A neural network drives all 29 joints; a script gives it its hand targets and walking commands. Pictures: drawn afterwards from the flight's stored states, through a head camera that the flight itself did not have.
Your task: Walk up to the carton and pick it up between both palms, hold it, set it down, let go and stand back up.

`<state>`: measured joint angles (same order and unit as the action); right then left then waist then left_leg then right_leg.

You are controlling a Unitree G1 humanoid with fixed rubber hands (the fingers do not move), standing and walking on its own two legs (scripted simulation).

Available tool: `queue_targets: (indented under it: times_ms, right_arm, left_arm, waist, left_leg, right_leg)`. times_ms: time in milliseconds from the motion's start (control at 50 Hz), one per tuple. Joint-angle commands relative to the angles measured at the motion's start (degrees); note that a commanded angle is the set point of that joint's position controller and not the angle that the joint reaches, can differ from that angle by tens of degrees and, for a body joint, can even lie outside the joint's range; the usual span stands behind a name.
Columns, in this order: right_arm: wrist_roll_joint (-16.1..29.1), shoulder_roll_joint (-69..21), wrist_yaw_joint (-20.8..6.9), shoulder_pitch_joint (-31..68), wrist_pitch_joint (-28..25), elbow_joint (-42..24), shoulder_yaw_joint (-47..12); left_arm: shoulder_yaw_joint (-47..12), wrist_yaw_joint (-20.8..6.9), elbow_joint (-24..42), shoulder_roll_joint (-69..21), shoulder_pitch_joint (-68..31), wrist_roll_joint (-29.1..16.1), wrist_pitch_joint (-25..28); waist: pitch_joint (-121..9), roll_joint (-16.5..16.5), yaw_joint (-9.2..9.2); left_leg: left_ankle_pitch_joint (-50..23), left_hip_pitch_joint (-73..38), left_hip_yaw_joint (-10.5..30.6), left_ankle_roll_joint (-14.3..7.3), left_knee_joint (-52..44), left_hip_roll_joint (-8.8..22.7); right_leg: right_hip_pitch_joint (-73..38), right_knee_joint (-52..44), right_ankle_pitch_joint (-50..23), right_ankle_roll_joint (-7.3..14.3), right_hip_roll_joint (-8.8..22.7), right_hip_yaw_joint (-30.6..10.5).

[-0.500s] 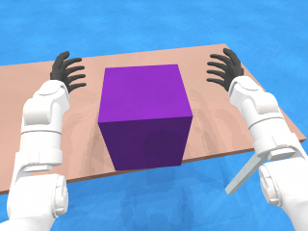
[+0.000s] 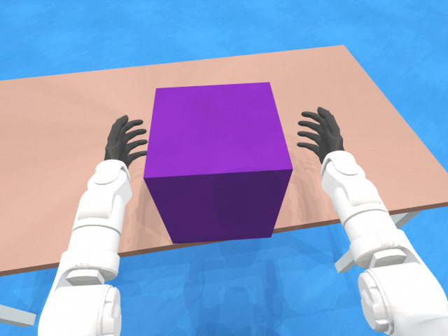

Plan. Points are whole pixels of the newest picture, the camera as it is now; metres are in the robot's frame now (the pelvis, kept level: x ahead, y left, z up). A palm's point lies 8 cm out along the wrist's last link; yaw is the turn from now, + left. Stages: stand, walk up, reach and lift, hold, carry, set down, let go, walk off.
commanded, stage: reach and lift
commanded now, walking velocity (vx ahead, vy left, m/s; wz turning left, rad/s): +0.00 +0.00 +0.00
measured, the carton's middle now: (218, 168) +0.40 +0.05 +0.04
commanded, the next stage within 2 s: none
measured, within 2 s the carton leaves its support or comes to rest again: neither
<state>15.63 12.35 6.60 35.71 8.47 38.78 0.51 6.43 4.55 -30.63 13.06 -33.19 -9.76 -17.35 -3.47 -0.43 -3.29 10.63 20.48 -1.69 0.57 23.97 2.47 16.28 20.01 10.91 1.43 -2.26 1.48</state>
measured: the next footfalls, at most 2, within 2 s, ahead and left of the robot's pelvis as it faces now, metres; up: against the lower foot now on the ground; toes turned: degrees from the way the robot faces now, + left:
none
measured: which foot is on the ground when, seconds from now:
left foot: down 0.00-1.00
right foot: down 0.00-1.00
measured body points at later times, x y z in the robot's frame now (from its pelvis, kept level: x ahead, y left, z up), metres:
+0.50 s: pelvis -0.01 +0.00 -0.01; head +0.02 +0.01 +0.44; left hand +0.40 +0.21 +0.06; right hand +0.42 -0.13 +0.06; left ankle +0.01 +0.12 -0.74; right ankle -0.02 -0.10 -0.74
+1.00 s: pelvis -0.01 +0.00 +0.00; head +0.02 +0.02 +0.45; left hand +0.39 +0.20 +0.07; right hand +0.42 -0.11 +0.07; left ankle +0.01 +0.12 -0.74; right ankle -0.02 -0.10 -0.74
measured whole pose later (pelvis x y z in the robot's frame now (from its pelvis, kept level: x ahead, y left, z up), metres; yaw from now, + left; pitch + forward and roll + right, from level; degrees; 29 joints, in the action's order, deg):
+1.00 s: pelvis -0.01 +0.00 +0.00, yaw +0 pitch +9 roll -1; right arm 2.6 2.9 8.2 44.8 -4.2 61.3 10.8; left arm 14.8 7.6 -54.2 1.8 -42.2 5.4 2.4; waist -5.9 1.2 -4.2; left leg 9.9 23.9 -1.2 0.2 25.1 2.3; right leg 19.5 20.7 10.0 1.1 -2.2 1.4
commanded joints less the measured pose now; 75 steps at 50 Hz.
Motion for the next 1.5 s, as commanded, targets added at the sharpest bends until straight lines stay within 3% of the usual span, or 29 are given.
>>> queue_targets:
  times_ms: [0, 100, 180, 280, 360, 420, 520, 600, 660, 800, 880, 1000, 1020, 1040, 1060, 1080, 1140, 1220, 1300, 1480]
  right_arm:
    - [-0.5, 8.2, 0.4, 31.0, -5.2, -7.0, 0.7]
    - [0.0, 5.6, 0.1, 25.9, -9.8, 7.0, -1.8]
    - [-0.5, 5.2, -0.5, 28.5, -14.8, 7.7, -2.3]
    - [-1.3, 5.2, -0.4, 33.4, -16.9, 7.5, -0.9]
    - [-1.4, 4.9, 0.2, 36.3, -17.1, 8.5, -0.1]
    - [-1.3, 4.1, 0.4, 36.4, -16.6, 9.5, -0.4]
    - [-0.7, 2.4, 0.9, 37.1, -15.5, 12.7, -1.5]
    - [-2.1, -0.1, 1.2, 37.3, -15.3, 13.7, -1.1]
    - [-3.6, -1.4, 1.3, 37.7, -15.1, 15.3, 0.3]
    - [-9.4, -3.5, 1.5, 38.1, -15.6, 13.5, 6.2]
    - [-11.4, -6.2, 0.9, 37.3, -15.0, 12.4, 7.0]
    - [-17.9, -13.9, -1.3, 36.5, -16.4, 11.1, 10.3]
    - [-22.3, -19.6, -1.0, 34.8, -17.5, 7.8, 12.8]
    - [-27.0, -27.8, -2.6, 35.7, -18.4, 7.4, 13.1]
    - [-32.2, -40.9, -5.4, 37.2, -19.2, 7.0, 12.4]
    - [-34.3, -46.3, -8.2, 36.7, -20.0, 7.1, 10.5]
    - [-34.5, -46.1, -10.8, 34.8, -21.9, 8.8, 7.9]
    - [-34.3, -44.4, -10.9, 33.9, -22.1, 9.0, 8.2]
    - [-34.2, -43.9, -11.0, 33.4, -22.2, 8.1, 8.6]
    - [-33.8, -44.5, -10.6, 32.5, -22.5, 6.8, 7.8]
  left_arm:
    - [2.2, -0.7, 5.7, 8.0, -27.5, 1.1, 6.8]
    - [3.1, -2.8, -6.9, 3.8, -23.0, 5.8, 13.4]
    - [3.8, -2.3, -10.3, 3.4, -25.2, 7.3, 19.8]
    - [2.4, -0.4, -11.0, 3.4, -32.4, 5.5, 24.5]
    - [0.0, 1.5, -12.5, 2.8, -37.4, 2.9, 27.4]
    - [-0.7, 2.5, -14.0, 1.5, -37.5, 2.0, 28.1]
    - [0.5, 2.0, -18.0, -1.4, -36.1, 4.1, 26.7]
    - [2.7, 2.0, -20.2, -3.4, -35.6, 6.8, 26.0]
    - [3.2, 2.2, -21.1, -5.1, -36.7, 8.6, 26.0]
    - [2.9, 3.1, -15.3, -9.8, -38.7, 11.3, 24.6]
    - [3.6, 3.1, -13.4, -12.0, -38.1, 13.2, 23.3]
    - [6.9, 0.5, -10.6, -17.5, -37.8, 19.4, 22.5]
    - [6.5, -2.2, -12.0, -17.4, -39.4, 20.1, 23.3]
    - [7.2, -4.7, -12.0, -24.1, -39.5, 23.4, 24.2]
    - [5.2, -7.7, -14.1, -35.0, -39.9, 26.9, 24.5]
    - [2.9, -9.7, -15.7, -41.8, -37.6, 28.4, 24.6]
    - [2.2, -10.4, -15.2, -43.6, -33.6, 28.7, 23.8]
    - [2.0, -10.8, -13.0, -43.6, -32.7, 29.1, 21.0]
    - [0.6, -10.5, -10.2, -44.4, -32.8, 28.8, 19.5]
    - [-0.6, -10.4, -8.1, -45.2, -31.4, 28.6, 18.4]
  waist:
    - [-36.1, 0.6, 0.15]
    - [-29.4, 1.1, -0.19]
    - [-29.6, 0.9, -1.06]
    - [-32.0, 0.5, -0.25]
    - [-37.7, -2.0, 0.88]
    - [-41.7, -2.1, 0.71]
    - [-39.4, -0.8, -0.04]
    - [-36.0, 1.1, -0.82]
    - [-32.8, 0.6, -0.66]
    - [-35.0, -1.0, 1.09]
    - [-35.3, -1.4, 0.01]
    - [-33.0, -0.2, -0.22]
    - [-31.9, 1.3, 3.18]
    - [-31.0, 0.4, 0.83]
    - [-31.3, -0.3, 0.97]
    - [-32.1, -1.1, 0.45]
    - [-27.3, -0.5, -0.06]
    - [-21.2, 0.2, -0.48]
    - [-21.3, -0.7, -0.03]
    - [-22.2, -1.2, 0.14]
  left_leg:
    - [-27.5, -18.5, 0.6, 1.2, 3.5, -2.3]
    - [-26.2, -15.8, 0.5, 1.3, 1.8, -2.2]
    - [-26.1, -12.7, -0.3, 1.8, 1.9, -2.5]
    - [-22.4, -9.9, -0.7, 2.0, 2.6, -2.3]
    - [-19.8, -8.6, -0.4, 2.7, 4.0, -1.9]
    - [-22.9, -11.1, 0.1, 3.3, 6.2, -1.5]
    - [-25.9, -11.8, 0.5, 3.0, 6.7, -1.4]
    - [-23.8, -10.1, 0.0, 2.1, 5.3, -1.6]
    - [-22.0, -9.3, -0.3, 2.1, 4.2, -1.7]
    - [-24.4, -15.8, -0.7, 3.6, 4.4, -1.2]
    - [-24.4, -16.2, -1.0, 3.3, 3.6, -1.3]
    - [-26.3, -16.4, -2.5, 2.9, 1.9, -1.9]
    - [-24.2, -15.1, -2.7, 1.8, 1.7, -3.1]
    - [-22.6, -14.4, -3.4, 1.9, -0.1, -3.2]
    - [-22.7, -14.2, -4.1, 2.4, -1.3, -3.2]
    - [-23.6, -15.2, -4.2, 3.1, -2.1, -3.1]
    - [-25.5, -15.6, -4.2, 3.1, -3.5, -2.6]
    - [-25.1, -18.2, -5.0, 2.6, -4.9, -2.1]
    - [-26.3, -21.6, -5.3, 2.9, -4.5, -2.0]
    - [-27.2, -22.1, -5.3, 2.8, -4.2, -2.3]
  right_leg:
    - [-7.3, 1.3, -23.5, -4.1, -0.5, -0.7]
    - [-8.1, 0.6, -21.7, -3.7, 0.0, -1.0]
    - [-9.4, 1.1, -21.8, -3.6, 0.0, -1.0]
    - [-6.6, 1.9, -18.7, -3.3, 0.2, -1.2]
    - [-3.7, 3.1, -16.3, -2.6, 0.7, -1.6]
    - [-0.6, 3.5, -15.6, -1.9, 0.2, -1.0]
    - [-0.1, 3.2, -16.4, -2.0, 0.2, -1.1]
    - [-1.2, 2.3, -13.7, -2.2, 0.3, -1.6]
    - [-1.4, 2.0, -12.2, -2.1, 0.4, -1.5]
    - [1.1, -0.1, -10.3, -1.3, -0.8, 0.1]
    - [-0.7, -0.5, -9.8, -1.4, -0.6, 0.1]
    - [-6.9, -1.1, -15.0, -2.4, -0.3, 0.4]
    - [-11.7, -1.5, -19.0, -4.5, 1.5, 0.1]
    - [-13.7, -1.1, -21.6, -4.6, 1.8, 0.6]
    - [-17.0, -1.2, -23.2, -4.1, 1.8, 1.0]
    - [-19.8, -1.4, -25.2, -3.2, 1.6, 1.1]
    - [-21.8, -1.6, -25.1, -2.7, 0.6, 2.3]
    - [-18.9, -4.3, -17.3, -2.4, 0.2, 2.9]
    - [-16.4, -5.7, -14.2, -2.0, 0.0, 3.5]
    - [-16.9, -5.6, -16.1, -2.1, 0.1, 3.8]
